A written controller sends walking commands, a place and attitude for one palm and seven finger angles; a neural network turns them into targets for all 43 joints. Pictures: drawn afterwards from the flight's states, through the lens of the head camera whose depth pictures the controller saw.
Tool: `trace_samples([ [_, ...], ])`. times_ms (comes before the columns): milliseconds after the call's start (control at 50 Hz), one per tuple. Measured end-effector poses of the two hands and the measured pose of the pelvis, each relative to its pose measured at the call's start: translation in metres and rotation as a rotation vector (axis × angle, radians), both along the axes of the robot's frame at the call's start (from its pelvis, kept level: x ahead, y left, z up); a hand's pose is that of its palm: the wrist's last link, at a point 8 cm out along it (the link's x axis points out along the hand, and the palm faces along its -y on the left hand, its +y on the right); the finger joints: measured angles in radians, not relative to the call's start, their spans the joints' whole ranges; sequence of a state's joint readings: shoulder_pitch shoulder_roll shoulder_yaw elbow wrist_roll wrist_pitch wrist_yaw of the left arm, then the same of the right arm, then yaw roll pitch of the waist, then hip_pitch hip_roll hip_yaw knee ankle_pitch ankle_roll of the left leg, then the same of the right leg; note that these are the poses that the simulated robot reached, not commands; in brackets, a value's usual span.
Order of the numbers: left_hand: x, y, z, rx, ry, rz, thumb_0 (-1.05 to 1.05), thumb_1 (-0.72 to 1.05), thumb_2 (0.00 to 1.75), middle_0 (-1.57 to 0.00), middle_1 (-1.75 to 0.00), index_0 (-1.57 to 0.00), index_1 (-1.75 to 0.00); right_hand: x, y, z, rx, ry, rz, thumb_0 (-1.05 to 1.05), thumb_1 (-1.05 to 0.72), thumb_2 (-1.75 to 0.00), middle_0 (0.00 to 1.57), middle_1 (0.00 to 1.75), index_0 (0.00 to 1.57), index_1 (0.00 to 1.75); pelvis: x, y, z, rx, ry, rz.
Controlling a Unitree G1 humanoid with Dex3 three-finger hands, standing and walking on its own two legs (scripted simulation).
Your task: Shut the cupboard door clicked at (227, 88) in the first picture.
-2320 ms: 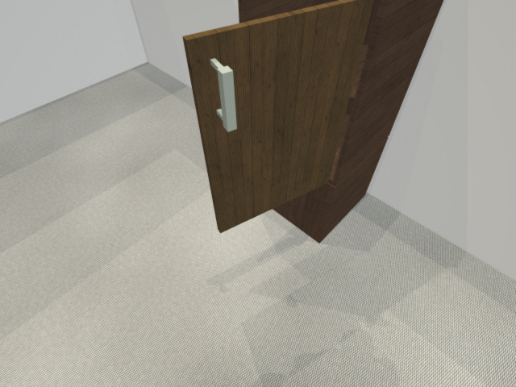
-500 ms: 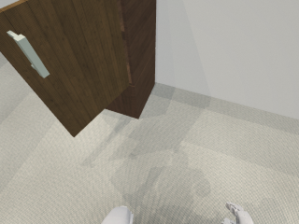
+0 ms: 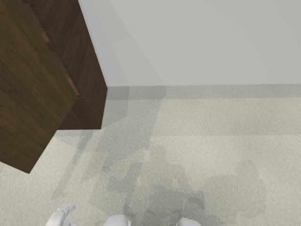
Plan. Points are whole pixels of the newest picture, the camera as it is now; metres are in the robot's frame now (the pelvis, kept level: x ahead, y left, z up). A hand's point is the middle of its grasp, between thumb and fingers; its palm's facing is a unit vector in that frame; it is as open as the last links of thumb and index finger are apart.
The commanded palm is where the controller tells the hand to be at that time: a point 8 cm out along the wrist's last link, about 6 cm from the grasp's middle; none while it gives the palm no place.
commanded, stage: walk to a spot facing it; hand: left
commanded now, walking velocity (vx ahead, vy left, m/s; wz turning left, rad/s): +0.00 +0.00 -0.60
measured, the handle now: out of the picture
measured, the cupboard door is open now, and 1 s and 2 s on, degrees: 74 74 74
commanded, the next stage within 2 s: turn to face it in 1.38 s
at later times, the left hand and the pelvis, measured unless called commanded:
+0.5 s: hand (107, 196) +0.20 +0.15 -0.15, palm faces -0.31 -0.93 -0.22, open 7.4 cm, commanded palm none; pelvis +0.03 -0.01 +0.01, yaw -18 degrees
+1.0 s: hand (143, 152) +0.35 +0.05 -0.15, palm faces -0.57 -0.80 -0.18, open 7.4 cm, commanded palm none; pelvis +0.17 -0.07 +0.02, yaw -37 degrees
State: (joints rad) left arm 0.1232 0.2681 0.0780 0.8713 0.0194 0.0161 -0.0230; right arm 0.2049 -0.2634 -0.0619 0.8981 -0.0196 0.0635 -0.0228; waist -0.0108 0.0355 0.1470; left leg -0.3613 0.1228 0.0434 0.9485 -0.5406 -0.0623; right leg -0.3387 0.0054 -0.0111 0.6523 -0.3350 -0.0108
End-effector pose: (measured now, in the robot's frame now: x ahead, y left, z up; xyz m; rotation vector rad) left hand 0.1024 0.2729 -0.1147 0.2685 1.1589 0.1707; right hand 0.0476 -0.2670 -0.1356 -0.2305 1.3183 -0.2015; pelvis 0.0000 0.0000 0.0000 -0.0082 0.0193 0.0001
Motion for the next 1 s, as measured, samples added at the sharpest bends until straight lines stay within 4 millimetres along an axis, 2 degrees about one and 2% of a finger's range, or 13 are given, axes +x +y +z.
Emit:
trace_samples([
  [100, 0.009, -0.02, 0.0, -0.011, 0.055, -0.068, 0.0, 0.91, 0.9, -0.2, -0.3, -0.2, -0.3, 0.002, -0.01, 0.016, -0.016, -0.043, -0.072, 0.01, -0.91, -0.89, 0.2, 0.3, 0.2, 0.3, 0.003, -0.001, 0.011, 0.027, -0.003, -0.071],
  [180, 0.018, -0.029, -0.007, -0.051, 0.085, -0.117, 0.0, 0.91, 0.9, -0.21, -0.3, -0.2, -0.3, 0.008, -0.003, 0.026, -0.025, -0.101, -0.11, 0.01, -0.91, -0.89, 0.2, 0.3, 0.19, 0.3, 0.008, 0.005, 0.013, 0.032, -0.001, -0.121],
  [240, 0.032, -0.03, -0.02, -0.086, 0.088, -0.145, 0.0, 0.91, 0.9, -0.21, -0.3, -0.2, -0.3, 0.005, 0.005, 0.024, -0.046, -0.134, -0.13, 0.01, -0.91, -0.89, 0.2, 0.3, 0.2, 0.3, 0.015, 0.015, 0.004, -0.002, 0.012, -0.154],
  [300, 0.049, -0.032, -0.023, -0.101, 0.082, -0.174, 0.0, 0.91, 0.9, -0.21, -0.3, -0.2, -0.3, -0.008, 0.014, 0.024, -0.046, -0.11, -0.147, 0.01, -0.91, -0.89, 0.2, 0.3, 0.2, 0.3, 0.017, 0.015, 0.004, 0.002, -0.002, -0.196],
  [400, 0.079, -0.047, -0.007, -0.108, 0.05, -0.225, 0.01, 0.91, 0.9, -0.2, -0.3, -0.2, -0.3, -0.032, 0.021, 0.028, -0.01, -0.045, -0.19, 0.01, -0.9, -0.89, 0.21, 0.3, 0.2, 0.3, 0.024, 0.006, 0.015, -0.018, 0.01, -0.244],
  [480, 0.102, -0.067, 0.001, -0.084, 0.026, -0.294, 0.0, 0.91, 0.9, -0.2, -0.3, -0.2, -0.3, -0.049, 0.011, 0.017, 0.021, -0.029, -0.26, 0.01, -0.9, -0.89, 0.21, 0.3, 0.2, 0.3, 0.03, -0.008, 0.013, -0.019, 0.017, -0.301],
  [560, 0.116, -0.085, -0.003, -0.042, 0.003, -0.347, 0.0, 0.91, 0.9, -0.2, -0.3, -0.2, -0.3, -0.06, -0.01, -0.001, 0.036, -0.017, -0.343, 0.01, -0.9, -0.89, 0.21, 0.3, 0.2, 0.3, 0.039, -0.024, 0.0, -0.005, 0.01, -0.352],
  [640, 0.112, -0.093, 0.003, -0.027, 0.061, -0.355, 0.0, 0.91, 0.9, -0.2, -0.3, -0.2, -0.3, -0.042, -0.028, 0.01, 0.027, -0.039, -0.378, 0.01, -0.9, -0.89, 0.21, 0.3, 0.2, 0.3, 0.055, -0.031, 0.011, 0.007, 0.006, -0.391],
  [780, 0.118, -0.096, -0.007, -0.045, 0.224, -0.398, 0.0, 0.91, 0.9, -0.21, -0.3, -0.2, -0.3, 0.025, -0.048, 0.035, -0.026, -0.189, -0.413, 0.01, -0.91, -0.89, 0.2, 0.3, 0.2, 0.3, 0.098, -0.037, 0.018, 0.031, 0.007, -0.496],
  [840, 0.141, -0.097, -0.024, -0.053, 0.262, -0.423, 0.0, 0.91, 0.9, -0.21, -0.3, -0.2, -0.3, 0.045, -0.052, 0.031, -0.077, -0.247, -0.425, 0.01, -0.9, -0.89, 0.2, 0.3, 0.2, 0.3, 0.125, -0.037, 0.004, 0.005, 0.015, -0.542],
  [880, 0.166, -0.106, -0.027, -0.051, 0.263, -0.456, 0.01, 0.91, 0.9, -0.21, -0.3, -0.2, -0.3, 0.045, -0.048, 0.032, -0.083, -0.239, -0.453, 0.01, -0.91, -0.89, 0.2, 0.3, 0.2, 0.3, 0.136, -0.043, 0.004, 0.012, -0.001, -0.577],
  [940, 0.216, -0.134, -0.019, -0.065, 0.207, -0.52, 0.01, 0.91, 0.9, -0.2, -0.3, -0.2, -0.3, 0.031, -0.038, 0.034, -0.058, -0.178, -0.51, 0.01, -0.9, -0.89, 0.2, 0.3, 0.2, 0.3, 0.153, -0.056, 0.012, 0.01, 0.0, -0.61],
  [1000, 0.271, -0.178, -0.006, -0.092, 0.122, -0.592, 0.01, 0.91, 0.9, -0.2, -0.29, -0.19, -0.3, 0.01, -0.026, 0.033, -0.013, -0.08, -0.576, 0.01, -0.9, -0.89, 0.21, 0.3, 0.2, 0.3, 0.169, -0.071, 0.019, 0.004, 0.01, -0.637],
])
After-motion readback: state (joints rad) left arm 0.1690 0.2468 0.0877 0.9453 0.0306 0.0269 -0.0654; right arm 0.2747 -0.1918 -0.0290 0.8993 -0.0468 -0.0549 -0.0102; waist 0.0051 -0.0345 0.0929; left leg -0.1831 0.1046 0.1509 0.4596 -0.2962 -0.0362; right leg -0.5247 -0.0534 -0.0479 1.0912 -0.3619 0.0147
